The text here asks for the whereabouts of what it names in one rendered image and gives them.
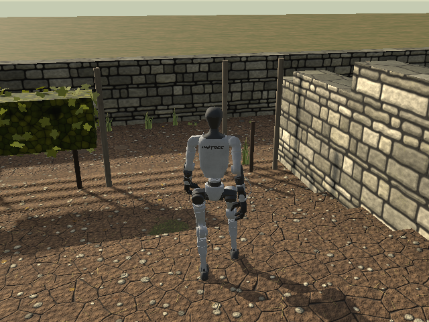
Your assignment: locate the left robot forearm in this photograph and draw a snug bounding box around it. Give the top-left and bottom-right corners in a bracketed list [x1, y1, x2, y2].
[183, 162, 192, 185]

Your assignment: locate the robot right hand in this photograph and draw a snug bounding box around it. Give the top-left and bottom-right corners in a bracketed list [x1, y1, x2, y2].
[231, 201, 247, 221]

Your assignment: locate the robot left hand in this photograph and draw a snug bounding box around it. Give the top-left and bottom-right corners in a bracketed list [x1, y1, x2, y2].
[184, 181, 200, 195]

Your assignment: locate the humanoid robot torso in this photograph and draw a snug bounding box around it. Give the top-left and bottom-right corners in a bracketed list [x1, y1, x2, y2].
[198, 132, 230, 201]

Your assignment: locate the robot left shin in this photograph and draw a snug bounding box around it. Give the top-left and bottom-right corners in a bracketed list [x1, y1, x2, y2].
[196, 227, 207, 272]

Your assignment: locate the right robot forearm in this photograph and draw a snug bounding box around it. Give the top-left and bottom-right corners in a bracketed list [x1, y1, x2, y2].
[234, 165, 247, 202]

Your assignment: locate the left robot upper arm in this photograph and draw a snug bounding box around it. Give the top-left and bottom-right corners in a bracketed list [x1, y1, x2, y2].
[185, 135, 200, 171]

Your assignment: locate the right robot upper arm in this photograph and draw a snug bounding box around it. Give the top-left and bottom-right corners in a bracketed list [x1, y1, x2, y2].
[228, 136, 241, 174]

